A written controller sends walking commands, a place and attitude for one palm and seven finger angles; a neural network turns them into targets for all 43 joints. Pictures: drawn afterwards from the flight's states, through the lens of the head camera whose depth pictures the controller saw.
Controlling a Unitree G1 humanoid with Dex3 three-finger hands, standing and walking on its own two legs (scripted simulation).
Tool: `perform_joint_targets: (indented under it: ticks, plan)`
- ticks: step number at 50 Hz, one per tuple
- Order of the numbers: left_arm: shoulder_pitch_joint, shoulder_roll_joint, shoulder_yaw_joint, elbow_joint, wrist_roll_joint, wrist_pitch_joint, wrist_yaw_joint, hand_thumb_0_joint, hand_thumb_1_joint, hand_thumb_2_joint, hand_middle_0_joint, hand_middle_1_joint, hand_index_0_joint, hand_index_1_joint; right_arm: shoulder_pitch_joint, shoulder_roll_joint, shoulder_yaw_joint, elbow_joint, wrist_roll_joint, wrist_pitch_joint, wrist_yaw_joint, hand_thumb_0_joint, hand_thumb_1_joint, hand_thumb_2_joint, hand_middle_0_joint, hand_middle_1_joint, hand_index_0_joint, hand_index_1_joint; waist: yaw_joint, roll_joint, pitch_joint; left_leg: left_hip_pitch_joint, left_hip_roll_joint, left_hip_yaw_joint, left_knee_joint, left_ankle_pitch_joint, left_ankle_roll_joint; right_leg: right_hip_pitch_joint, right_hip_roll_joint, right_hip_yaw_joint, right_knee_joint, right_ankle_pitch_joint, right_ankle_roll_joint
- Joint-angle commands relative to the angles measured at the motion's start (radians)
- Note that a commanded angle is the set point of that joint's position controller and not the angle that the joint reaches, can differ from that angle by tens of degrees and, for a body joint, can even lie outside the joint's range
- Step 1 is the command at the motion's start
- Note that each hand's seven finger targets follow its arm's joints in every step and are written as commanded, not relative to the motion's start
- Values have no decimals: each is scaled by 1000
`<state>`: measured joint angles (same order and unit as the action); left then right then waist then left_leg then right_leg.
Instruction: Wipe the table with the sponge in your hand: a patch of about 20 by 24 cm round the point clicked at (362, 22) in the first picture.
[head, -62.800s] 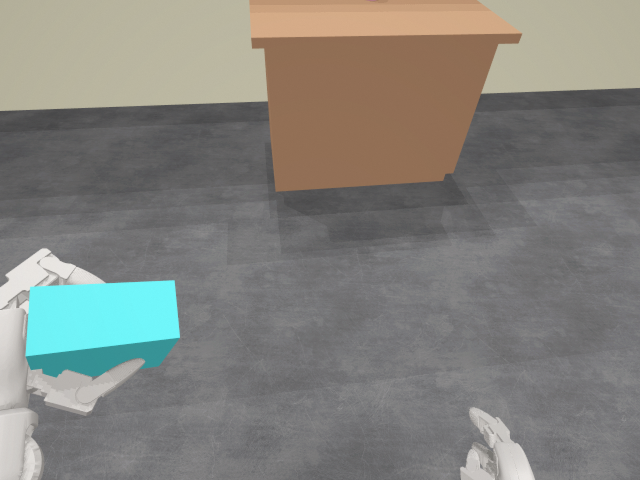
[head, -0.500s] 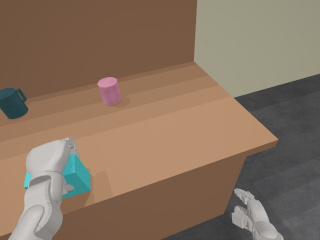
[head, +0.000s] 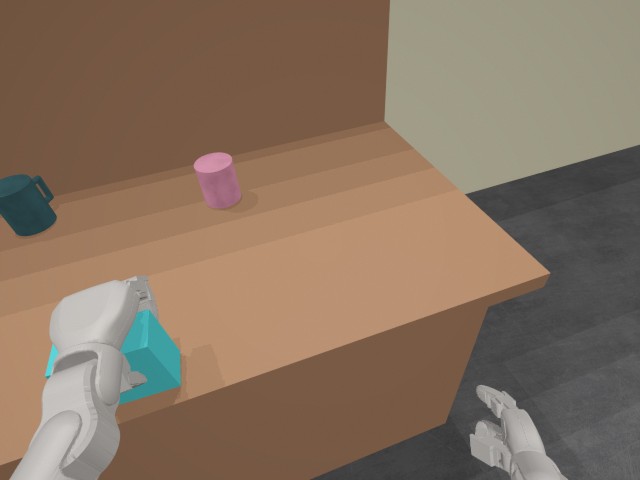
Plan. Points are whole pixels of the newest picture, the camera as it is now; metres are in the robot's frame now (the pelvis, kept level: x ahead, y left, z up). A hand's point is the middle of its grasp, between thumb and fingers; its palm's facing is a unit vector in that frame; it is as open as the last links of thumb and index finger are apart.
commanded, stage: lift the sponge slowly off the table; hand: left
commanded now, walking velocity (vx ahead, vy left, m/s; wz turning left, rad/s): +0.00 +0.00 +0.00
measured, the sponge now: (127, 368) +0.23 +0.30 +0.03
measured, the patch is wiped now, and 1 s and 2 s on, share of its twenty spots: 0.95 0.95 0.95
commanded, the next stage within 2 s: bring the sponge back beside the body in 1.76 s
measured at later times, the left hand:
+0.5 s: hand (110, 329) +0.23 +0.28 +0.12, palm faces +0.09 -0.11 -0.99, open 9.7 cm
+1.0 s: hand (107, 309) +0.24 +0.28 +0.14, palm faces +0.10 -0.09 -0.99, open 9.7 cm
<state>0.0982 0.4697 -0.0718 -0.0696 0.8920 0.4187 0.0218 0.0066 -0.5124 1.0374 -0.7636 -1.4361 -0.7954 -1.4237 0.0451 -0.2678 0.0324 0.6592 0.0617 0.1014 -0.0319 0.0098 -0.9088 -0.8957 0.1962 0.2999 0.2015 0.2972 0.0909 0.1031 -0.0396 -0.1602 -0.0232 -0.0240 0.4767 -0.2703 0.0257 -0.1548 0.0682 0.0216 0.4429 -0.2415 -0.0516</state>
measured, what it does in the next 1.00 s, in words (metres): stands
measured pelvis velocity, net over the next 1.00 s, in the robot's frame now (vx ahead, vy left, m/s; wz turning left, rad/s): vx -0.01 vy -0.01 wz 0.01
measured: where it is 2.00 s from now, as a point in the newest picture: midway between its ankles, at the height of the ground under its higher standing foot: outside the picture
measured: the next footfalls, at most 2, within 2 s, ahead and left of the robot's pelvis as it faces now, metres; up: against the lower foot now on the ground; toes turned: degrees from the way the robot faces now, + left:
none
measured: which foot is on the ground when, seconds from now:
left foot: down 0.00-1.00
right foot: down 0.00-1.00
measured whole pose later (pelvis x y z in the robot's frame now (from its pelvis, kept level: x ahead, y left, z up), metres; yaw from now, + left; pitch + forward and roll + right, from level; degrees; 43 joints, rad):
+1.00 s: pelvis -0.01 -0.01 +0.00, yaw +1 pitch -5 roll +0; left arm -0.04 0.55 -0.06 -0.12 0.85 0.47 -0.09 0.00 -0.53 1.04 -0.79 -1.41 -0.82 -1.40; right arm 0.01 -0.28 0.05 0.67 0.07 0.08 -0.05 0.01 -0.91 -0.90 0.20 0.30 0.20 0.30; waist 0.11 0.12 -0.01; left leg -0.13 -0.02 -0.04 0.44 -0.23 0.01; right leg -0.12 0.07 0.01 0.42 -0.21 -0.07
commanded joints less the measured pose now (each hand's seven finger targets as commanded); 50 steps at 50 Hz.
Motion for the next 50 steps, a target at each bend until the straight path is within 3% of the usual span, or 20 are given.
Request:
perform_joint_targets:
  ticks: [1,4,6,8,15,18,22,25,27,30,31,33,35,36,40,43,45,47,48,50]
  plan:
    - [-155,223,157,-214,12,-13,26,0,100,1300,-1200,-1600,-1200,-1600,-240,-99,-37,-182,0,-66,-3,0,-900,-900,200,300,200,300,27,-55,-158,9,-21,-43,-50,250,32,90,-14,68,-52,238,-32]
    - [-168,200,129,-251,13,-12,23,0,100,1300,-1200,-1600,-1200,-1600,-240,-98,-36,-187,-1,-68,-1,0,-900,-900,200,300,200,300,22,-39,-143,22,-18,-44,-55,257,33,73,-15,61,-63,238,-31]
    - [-219,226,144,-281,22,-11,26,0,100,1300,-1200,-1600,-1200,-1600,-248,-96,-34,-186,-1,-73,-3,0,-900,-900,200,300,200,300,21,-14,-146,29,-17,-49,-58,263,31,76,-11,64,-60,227,-37]
    - [-190,208,129,-281,20,-8,23,0,100,1300,-1200,-1600,-1200,-1600,-245,-95,-33,-185,-3,-76,-4,0,-900,-900,200,300,200,300,21,-35,-137,39,-15,-48,-58,273,33,74,-13,62,-68,245,-35]
    - [-335,299,179,-292,40,-7,20,0,100,1300,-1200,-1600,-1200,-1600,-276,-101,-22,-171,-3,-76,-23,0,-900,-900,200,300,200,300,19,-22,-146,62,-18,-54,-78,247,30,82,-8,90,-93,194,-42]
    - [-327,240,128,-272,30,-4,12,0,100,1300,-1200,-1600,-1200,-1600,-273,-90,-20,-167,-2,-83,-24,0,-900,-900,200,300,200,300,17,11,-146,67,-16,-50,-82,254,29,81,-12,60,-96,187,-39]
    - [-361,232,108,-249,27,15,-14,0,100,1300,-1200,-1600,-1200,-1600,-286,-94,-15,-163,0,-79,-23,0,-900,-900,200,300,200,300,12,-6,-143,60,-15,-49,-89,245,27,78,-14,58,-101,178,-39]
    - [-333,278,151,-251,21,30,-32,0,100,1300,-1200,-1600,-1200,-1600,-300,-100,-14,-173,1,-72,-20,0,-900,-900,200,300,200,300,26,-23,-155,51,-15,-54,-97,235,27,98,-15,80,-98,174,-41]
    - [-356,259,130,-216,26,37,-41,0,100,1300,-1200,-1600,-1200,-1600,-294,-97,-10,-167,0,-68,-22,0,-900,-900,200,300,200,300,20,-58,-140,36,-15,-47,-93,223,27,85,-20,64,-100,158,-34]
    - [-383,342,194,-231,29,39,-47,0,100,1300,-1200,-1600,-1200,-1600,-306,-109,-9,-172,2,-60,-22,0,-900,-900,200,300,200,300,29,-38,-147,32,-20,-51,-97,212,27,93,-18,96,-102,144,-39]
    - [-429,300,153,-240,29,34,-49,0,100,1300,-1200,-1600,-1200,-1600,-303,-97,-6,-177,4,-63,-22,0,-900,-900,200,300,200,300,21,-41,-156,29,-19,-47,-96,212,27,98,-22,74,-96,141,-35]
    - [-409,292,152,-238,22,24,-50,0,100,1300,-1200,-1600,-1200,-1600,-293,-98,-9,-174,3,-69,-21,0,-900,-900,200,300,200,300,23,-16,-159,39,-20,-49,-93,226,27,98,-21,68,-99,158,-36]
    - [-427,341,190,-269,20,14,-53,0,100,1300,-1200,-1600,-1200,-1600,-300,-103,-10,-180,4,-75,-23,0,-900,-900,200,300,200,300,28,-6,-173,49,-21,-56,-93,221,29,101,-16,95,-100,150,-42]
    - [-424,302,160,-289,15,8,-53,0,100,1300,-1200,-1600,-1200,-1600,-297,-92,-11,-186,4,-81,-22,0,-900,-900,200,300,200,300,28,-2,-187,52,-23,-48,-86,232,32,112,-24,76,-93,163,-37]
    - [-382,343,204,-279,7,14,-57,0,100,1300,-1200,-1600,-1200,-1600,-294,-103,-14,-181,2,-80,-21,0,-900,-900,200,300,200,300,34,-18,-170,46,-23,-52,-83,240,28,108,-21,103,-95,185,-41]
    - [-443,322,172,-252,11,29,-59,0,100,1300,-1200,-1600,-1200,-1600,-290,-104,-14,-172,6,-77,-21,0,-900,-900,200,300,200,300,20,-31,-134,29,-19,-49,-90,211,25,81,-24,83,-104,146,-35]
    - [-460,342,185,-285,6,34,-63,0,100,1300,-1200,-1600,-1200,-1600,-310,-104,-12,-187,7,-84,-26,0,-900,-900,200,300,200,300,30,-11,-158,44,-22,-52,-89,209,27,86,-24,107,-103,138,-41]
    - [-455,344,187,-235,6,39,-65,0,100,1300,-1200,-1600,-1200,-1600,-290,-103,-13,-171,7,-84,-28,0,-900,-900,200,300,200,300,27,-45,-155,33,-22,-50,-86,215,27,88,-26,86,-99,146,-36]
    - [-460,317,159,-239,2,41,-71,0,100,1300,-1200,-1600,-1200,-1600,-294,-102,-12,-176,7,-83,-27,0,-900,-900,200,300,200,300,23,-42,-158,36,-21,-45,-84,217,27,89,-31,85,-101,156,-32]
    - [-487,372,196,-254,1,42,-79,0,100,1300,-1200,-1600,-1200,-1600,-309,-108,-10,-181,9,-85,-31,0,-900,-900,200,300,200,300,28,-19,-166,39,-23,-51,-83,206,26,87,-29,115,-104,142,-38]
